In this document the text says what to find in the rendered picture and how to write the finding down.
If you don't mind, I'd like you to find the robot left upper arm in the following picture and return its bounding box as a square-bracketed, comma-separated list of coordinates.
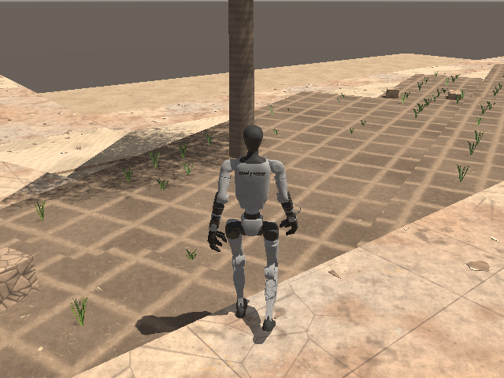
[217, 159, 236, 204]

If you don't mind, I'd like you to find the robot right upper arm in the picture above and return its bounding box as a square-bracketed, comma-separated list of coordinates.
[269, 160, 289, 203]

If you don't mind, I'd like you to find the robot left hand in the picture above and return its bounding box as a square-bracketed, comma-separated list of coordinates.
[207, 230, 227, 252]

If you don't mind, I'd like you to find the left robot foot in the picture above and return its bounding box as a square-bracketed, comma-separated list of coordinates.
[236, 298, 247, 318]

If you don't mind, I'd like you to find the robot left forearm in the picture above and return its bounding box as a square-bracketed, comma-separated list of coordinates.
[209, 192, 224, 232]

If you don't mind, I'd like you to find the robot foot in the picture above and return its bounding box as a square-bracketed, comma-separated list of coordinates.
[262, 317, 276, 332]
[236, 298, 247, 318]

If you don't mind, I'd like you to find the right robot foot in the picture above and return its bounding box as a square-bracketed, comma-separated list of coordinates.
[262, 317, 276, 332]

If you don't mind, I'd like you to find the robot right forearm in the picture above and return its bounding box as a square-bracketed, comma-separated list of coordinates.
[281, 191, 297, 222]

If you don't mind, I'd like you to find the robot right hand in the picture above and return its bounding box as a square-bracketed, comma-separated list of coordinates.
[280, 219, 298, 235]

